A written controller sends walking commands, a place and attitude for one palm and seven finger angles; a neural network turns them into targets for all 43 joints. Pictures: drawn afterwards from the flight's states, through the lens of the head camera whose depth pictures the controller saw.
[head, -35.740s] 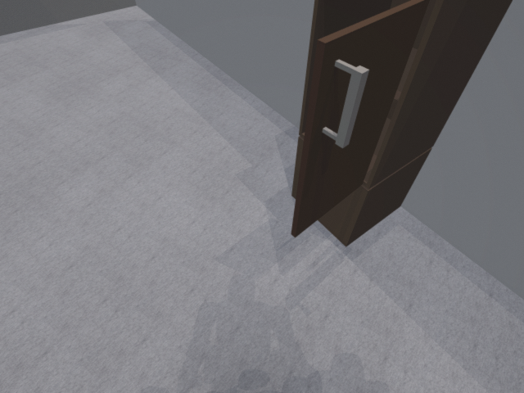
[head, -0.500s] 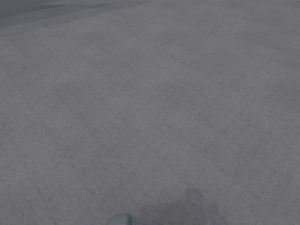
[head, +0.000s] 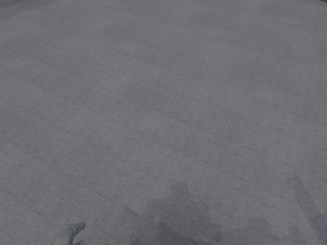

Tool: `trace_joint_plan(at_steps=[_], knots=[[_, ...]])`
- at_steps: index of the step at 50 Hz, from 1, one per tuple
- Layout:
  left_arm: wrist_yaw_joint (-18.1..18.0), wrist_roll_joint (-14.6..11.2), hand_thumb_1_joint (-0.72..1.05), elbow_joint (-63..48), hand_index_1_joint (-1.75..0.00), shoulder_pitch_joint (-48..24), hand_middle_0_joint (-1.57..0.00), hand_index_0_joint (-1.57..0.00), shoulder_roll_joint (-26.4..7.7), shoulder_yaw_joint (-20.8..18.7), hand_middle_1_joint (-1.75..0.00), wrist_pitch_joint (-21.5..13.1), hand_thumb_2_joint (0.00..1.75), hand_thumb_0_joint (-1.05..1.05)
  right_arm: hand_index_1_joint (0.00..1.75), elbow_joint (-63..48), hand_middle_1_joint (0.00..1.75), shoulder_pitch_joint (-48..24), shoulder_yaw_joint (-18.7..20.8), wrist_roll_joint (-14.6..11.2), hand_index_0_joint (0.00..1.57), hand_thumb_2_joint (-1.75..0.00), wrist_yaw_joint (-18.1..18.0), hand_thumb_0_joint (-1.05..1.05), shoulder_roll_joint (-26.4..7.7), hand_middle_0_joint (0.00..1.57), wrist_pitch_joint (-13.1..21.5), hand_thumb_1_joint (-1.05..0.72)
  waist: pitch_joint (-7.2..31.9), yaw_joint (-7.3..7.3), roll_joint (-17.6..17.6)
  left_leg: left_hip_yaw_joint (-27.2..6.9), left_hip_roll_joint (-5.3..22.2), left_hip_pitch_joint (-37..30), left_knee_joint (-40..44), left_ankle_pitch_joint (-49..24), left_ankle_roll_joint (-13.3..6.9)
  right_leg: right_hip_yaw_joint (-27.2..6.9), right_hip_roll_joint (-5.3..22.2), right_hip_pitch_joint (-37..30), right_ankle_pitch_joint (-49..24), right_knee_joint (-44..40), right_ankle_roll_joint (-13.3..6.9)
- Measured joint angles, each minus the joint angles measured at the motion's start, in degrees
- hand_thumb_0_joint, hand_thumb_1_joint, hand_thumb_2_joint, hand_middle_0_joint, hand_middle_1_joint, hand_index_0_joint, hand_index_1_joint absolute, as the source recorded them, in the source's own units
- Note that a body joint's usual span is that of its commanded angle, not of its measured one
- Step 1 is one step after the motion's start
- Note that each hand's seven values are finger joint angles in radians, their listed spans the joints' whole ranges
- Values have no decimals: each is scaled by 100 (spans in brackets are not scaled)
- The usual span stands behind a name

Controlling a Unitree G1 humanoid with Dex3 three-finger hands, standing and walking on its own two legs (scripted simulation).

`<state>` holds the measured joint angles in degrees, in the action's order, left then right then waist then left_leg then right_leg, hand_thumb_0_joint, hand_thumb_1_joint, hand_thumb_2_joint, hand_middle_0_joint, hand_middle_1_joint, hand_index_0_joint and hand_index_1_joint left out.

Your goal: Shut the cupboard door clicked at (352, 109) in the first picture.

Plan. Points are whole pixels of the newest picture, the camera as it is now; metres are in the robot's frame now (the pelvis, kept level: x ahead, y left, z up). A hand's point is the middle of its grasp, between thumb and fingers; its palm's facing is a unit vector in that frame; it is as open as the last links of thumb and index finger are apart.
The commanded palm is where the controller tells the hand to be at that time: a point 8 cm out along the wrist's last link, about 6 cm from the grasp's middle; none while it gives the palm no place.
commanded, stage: turn to face it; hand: left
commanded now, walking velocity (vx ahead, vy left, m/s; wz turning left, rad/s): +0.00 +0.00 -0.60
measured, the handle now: out of the picture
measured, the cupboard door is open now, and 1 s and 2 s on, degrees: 52 52 52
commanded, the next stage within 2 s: none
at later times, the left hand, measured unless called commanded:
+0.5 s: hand (90, 239) +0.15 +0.22 -0.19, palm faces -0.23 -0.96 -0.19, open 7.4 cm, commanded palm none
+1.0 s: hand (129, 204) +0.24 +0.12 -0.15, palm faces -0.55 -0.79 -0.27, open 7.4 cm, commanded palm none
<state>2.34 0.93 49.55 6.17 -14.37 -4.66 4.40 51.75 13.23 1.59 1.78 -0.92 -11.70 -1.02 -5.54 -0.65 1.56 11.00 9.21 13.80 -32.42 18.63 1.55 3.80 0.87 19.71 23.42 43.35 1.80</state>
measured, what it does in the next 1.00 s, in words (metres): steps on the spot, turning right: right foot, then left foot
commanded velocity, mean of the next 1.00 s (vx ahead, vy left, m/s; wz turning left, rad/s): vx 0.00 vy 0.00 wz -0.60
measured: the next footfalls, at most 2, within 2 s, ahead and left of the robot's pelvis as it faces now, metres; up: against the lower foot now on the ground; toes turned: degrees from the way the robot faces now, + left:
right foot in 0.04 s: +0.02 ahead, -0.13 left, +0.00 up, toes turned -6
left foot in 0.42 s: +0.12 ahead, +0.12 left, +0.00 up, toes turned -11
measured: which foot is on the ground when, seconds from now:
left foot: down 0.00-0.04, up 0.06-0.40, down 0.42-0.84, up 0.86-1.00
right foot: up 0.00-0.02, down 0.04-0.42, up 0.44-0.82, down 0.84-1.00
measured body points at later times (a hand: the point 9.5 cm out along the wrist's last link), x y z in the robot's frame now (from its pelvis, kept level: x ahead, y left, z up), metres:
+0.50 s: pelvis +0.04 +0.03 -0.01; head +0.10 +0.06 +0.44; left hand +0.16 +0.27 -0.17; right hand +0.08 -0.25 -0.12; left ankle +0.08 +0.12 -0.74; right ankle -0.04 -0.10 -0.68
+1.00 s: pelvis +0.04 +0.01 +0.00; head +0.07 -0.03 +0.44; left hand +0.27 +0.16 -0.13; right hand -0.07 -0.25 -0.15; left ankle +0.09 +0.13 -0.67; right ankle -0.05 -0.09 -0.74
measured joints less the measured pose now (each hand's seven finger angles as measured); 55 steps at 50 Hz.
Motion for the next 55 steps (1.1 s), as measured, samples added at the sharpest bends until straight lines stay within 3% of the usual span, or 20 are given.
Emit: trace_joint_plan(at_steps=[2, 3, 6, 9, 12, 17, 20, 21, 24, 27, 29, 34, 39, 42, 43, 45, 48, 51, 55], knots=[[5, 7, 91, -50, -30, 27, -20, -20, -11, 23, -30, -74, 90, 0, 30, 4, 30, 60, 52, -33, 20, -90, 28, 1, -68, 20, -27, -91, 43, -5, 34, 127, 77, 90, -336, 210, 88, 41, 4, -394, -635, -857, -89], [-14, 27, 91, -58, -30, 55, -20, -20, -14, 29, -30, -150, 90, 0, 30, 17, 30, 70, 80, -61, 20, -90, 41, 1, -111, 20, -57, -91, 83, 17, 40, 108, 95, 225, -669, 378, 123, -13, -14, -482, -410, -1054, -151], [-118, 22, 91, 1, -30, 118, -20, -20, 134, 96, -30, -258, 90, 0, 30, 65, 30, -108, 157, -98, 20, -90, -4, 1, -303, 20, -240, -91, 8, -5, 221, -575, -153, 867, -2266, 1176, 197, -157, -133, -372, -307, -889, -256], [-205, 15, 91, 40, -30, 271, -20, -20, 183, 118, -30, -248, 90, 0, 30, 31, 30, -274, 160, -111, 20, -90, -11, 1, -337, 20, -254, -91, -40, 25, 93, -780, -379, 1329, -3052, 993, 282, -389, -123, -460, -544, -1163, -252], [-220, 20, 90, 114, -30, 406, -20, -20, 177, 134, -30, -214, 90, 0, 30, -77, 30, -404, 149, -119, 19, -90, 23, 1, -313, 20, -218, -91, -51, 53, -70, -861, -462, 1486, -2810, 709, 343, -589, -120, -538, -664, -1379, -233], [-191, 50, 90, 207, -30, 579, -20, -20, 154, 123, -30, -167, 90, 0, 30, -211, 30, -582, 126, -147, 19, -90, 27, 1, -258, 20, -154, -91, -20, 145, -247, -945, -600, 1259, -1675, 536, 338, -880, -170, -537, -633, -1353, -125], [-182, 31, 90, 246, -30, 662, -21, -20, 109, 91, -30, -109, 90, 0, 30, -291, 30, -599, 84, -164, 19, -90, 16, 1, -228, 20, -53, -91, 57, 180, -324, -920, -686, 769, -485, -52, 282, -1064, -236, -401, -454, -1051, 9], [-179, 3, 90, 248, -30, 675, -21, -20, 82, 78, -30, -76, 90, 0, 30, -311, 30, -583, 66, -142, 19, -90, 8, 1, -217, 20, 11, -91, 93, 177, -341, -898, -670, 695, -276, -249, 138, -1102, -275, -282, -348, -825, -7], [-170, -11, 90, 281, -30, 566, -20, -20, -63, 11, -30, 22, 90, 0, 30, -345, 30, -553, -46, -52, 20, -90, -6, 1, -80, 20, 76, -91, -3, 237, -501, -638, -588, 642, -484, -78, -244, -882, -297, 271, 671, 830, -26], [-95, 17, 91, 266, -30, 459, -20, -20, -151, -57, -30, 52, 90, 0, 30, -369, 30, -405, -119, -10, 20, -90, -27, 1, 14, 20, 69, -91, -23, 213, -457, -500, -419, 424, -187, -150, -287, -503, -231, 662, 612, 2036, 59], [-47, 17, 91, 219, -30, 384, -20, -20, -172, -77, -30, 61, 90, 0, 30, -340, 30, -319, -131, -4, 20, -90, -42, 1, 33, 20, 52, -91, -34, 197, -380, -411, -320, 289, 46, -259, -283, -331, -130, 728, 462, 2180, 117], [9, 17, 91, 122, -30, 216, -20, -19, -172, -82, -30, 86, 90, 0, 30, -203, 30, -123, -78, -11, 20, -90, -36, 1, 11, 20, 48, -91, -14, 114, -220, -93, -134, 87, 322, -342, -256, -173, 77, 559, 267, 1500, 162], [13, 16, 91, 70, -30, 40, -20, -19, -102, -29, -30, 51, 90, 0, 30, -47, 30, 53, 30, -5, 20, -90, 14, 1, -119, 20, 10, -91, 15, -35, -42, 223, 53, 65, 110, -175, -150, -27, 100, 75, 186, 318, 71], [11, 15, 91, -17, -30, 20, -20, -19, -85, 30, -30, -52, 90, 0, 30, 23, 30, 198, 100, -41, 20, -90, 49, 1, -223, 20, -36, -91, 94, -70, 4, 407, 167, 172, -341, 90, -17, 66, 70, -466, -619, -894, -78], [-10, 33, 91, -39, -30, 40, -20, -19, -88, 43, -30, -130, 90, 0, 30, 44, 30, 233, 123, -64, 20, -90, 59, 1, -259, 20, -71, -91, 150, -50, -18, 384, 154, 301, -662, 345, 55, -12, 74, -556, -470, -1109, -106], [-82, 25, 91, -6, -30, 53, -20, -20, 39, 102, -30, -221, 90, 0, 30, 109, 30, 142, 176, -87, 20, -90, 39, 1, -396, 20, -221, -91, 122, -56, 158, -177, 22, 711, -1694, 1031, 146, -112, -42, -434, -297, -905, -159], [-166, 20, 91, 20, -30, 191, -20, -20, 160, 159, -30, -243, 90, 0, 30, 108, 30, -1, 202, -95, 20, -90, 19, 1, -452, 20, -304, -91, 111, -64, 170, -640, -279, 1252, -2850, 1021, 235, -327, -81, -460, -483, -1090, -170], [-198, 16, 90, 87, -30, 298, -20, -20, 174, 179, -30, -214, 90, 0, 30, 5, 30, -127, 173, -102, 19, -90, 55, 1, -385, 20, -243, -91, 84, -67, 25, -773, -382, 1483, -2913, 665, 326, -539, -95, -530, -655, -1354, -170], [-183, 33, 90, 157, -30, 397, -20, -20, 167, 180, -30, -201, 90, 0, 30, -110, 30, -263, 130, -122, 19, -90, 62, 1, -277, 20, -179, -91, 72, -4, -152, -871, -487, 1377, -2117, 567, 369, -776, -129, -537, -698, -1437, -119]])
